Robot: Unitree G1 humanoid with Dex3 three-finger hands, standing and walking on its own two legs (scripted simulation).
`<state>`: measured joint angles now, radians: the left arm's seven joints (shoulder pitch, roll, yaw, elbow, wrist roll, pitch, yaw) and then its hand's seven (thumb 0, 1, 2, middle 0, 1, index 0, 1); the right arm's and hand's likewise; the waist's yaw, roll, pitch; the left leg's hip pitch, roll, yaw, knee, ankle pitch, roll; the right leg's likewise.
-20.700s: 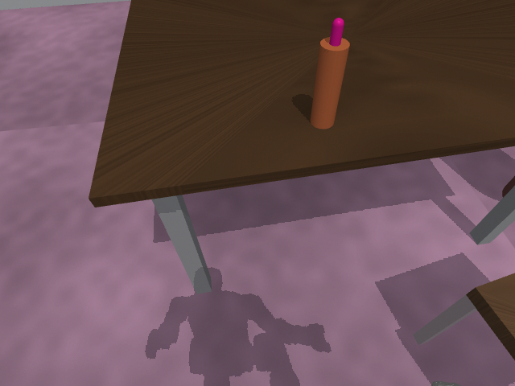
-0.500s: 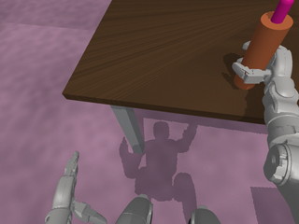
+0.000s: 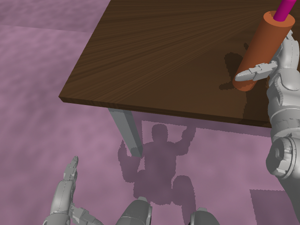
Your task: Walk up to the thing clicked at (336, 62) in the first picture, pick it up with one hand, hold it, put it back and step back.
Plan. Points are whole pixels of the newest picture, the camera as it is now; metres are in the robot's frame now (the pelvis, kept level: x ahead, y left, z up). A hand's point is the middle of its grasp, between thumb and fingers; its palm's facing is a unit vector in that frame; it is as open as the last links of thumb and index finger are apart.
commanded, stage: withdraw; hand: right
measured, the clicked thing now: (262, 48) +0.50 -0.18 +0.15
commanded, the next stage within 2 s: rise in 0.24 s
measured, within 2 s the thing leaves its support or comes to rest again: neither
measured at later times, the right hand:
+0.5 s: hand out of the picture +0.50 -0.28 +0.21, palm faces +0.24 +0.95 -0.19, open 17.3 cm
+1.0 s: hand out of the picture +0.36 -0.31 +0.18, palm faces +0.40 +0.85 -0.35, open 17.6 cm
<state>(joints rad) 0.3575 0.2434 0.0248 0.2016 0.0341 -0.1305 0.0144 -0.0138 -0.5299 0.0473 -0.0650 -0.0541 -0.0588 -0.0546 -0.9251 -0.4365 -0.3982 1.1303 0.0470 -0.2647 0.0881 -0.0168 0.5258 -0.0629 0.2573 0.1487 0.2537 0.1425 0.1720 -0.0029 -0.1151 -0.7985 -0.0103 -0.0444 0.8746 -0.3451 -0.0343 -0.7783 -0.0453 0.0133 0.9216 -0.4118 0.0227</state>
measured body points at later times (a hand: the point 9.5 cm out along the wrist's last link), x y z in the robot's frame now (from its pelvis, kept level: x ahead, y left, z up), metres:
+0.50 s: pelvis +0.03 +0.00 +0.03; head +0.08 +0.00 +0.48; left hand +0.18 +0.25 -0.02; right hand +0.48 -0.33 +0.22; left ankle +0.04 +0.14 -0.69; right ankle +0.02 -0.13 -0.69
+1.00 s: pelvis +0.05 -0.01 +0.04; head +0.06 +0.01 +0.49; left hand +0.21 +0.24 -0.03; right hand +0.33 -0.36 +0.20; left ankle +0.04 +0.14 -0.69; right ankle +0.02 -0.13 -0.69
